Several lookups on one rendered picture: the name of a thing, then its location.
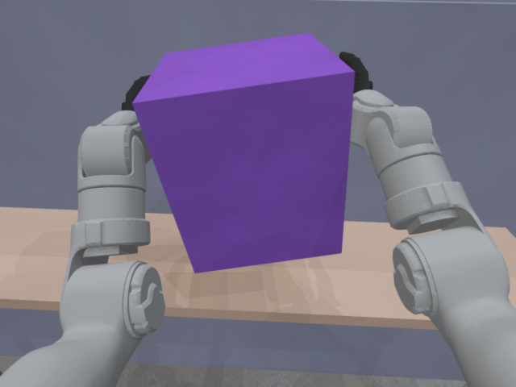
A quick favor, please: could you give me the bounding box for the robot left hand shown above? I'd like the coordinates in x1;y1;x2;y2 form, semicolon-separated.
122;75;151;111

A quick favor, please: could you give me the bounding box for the left robot forearm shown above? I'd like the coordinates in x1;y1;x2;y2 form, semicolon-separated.
60;110;152;329

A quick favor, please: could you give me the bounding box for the right robot forearm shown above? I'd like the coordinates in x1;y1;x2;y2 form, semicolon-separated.
350;89;510;295

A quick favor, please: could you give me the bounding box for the left robot upper arm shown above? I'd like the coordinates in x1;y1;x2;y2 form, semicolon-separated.
0;261;165;387

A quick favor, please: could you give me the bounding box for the right robot upper arm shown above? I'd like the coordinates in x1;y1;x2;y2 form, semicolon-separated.
393;226;516;387

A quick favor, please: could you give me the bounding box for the carton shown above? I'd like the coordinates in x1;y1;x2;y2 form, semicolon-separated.
132;32;355;273

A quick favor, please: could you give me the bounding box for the robot right hand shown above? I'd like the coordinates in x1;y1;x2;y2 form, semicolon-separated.
339;52;372;94

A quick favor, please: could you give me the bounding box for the table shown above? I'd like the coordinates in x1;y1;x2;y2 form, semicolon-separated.
0;207;516;387

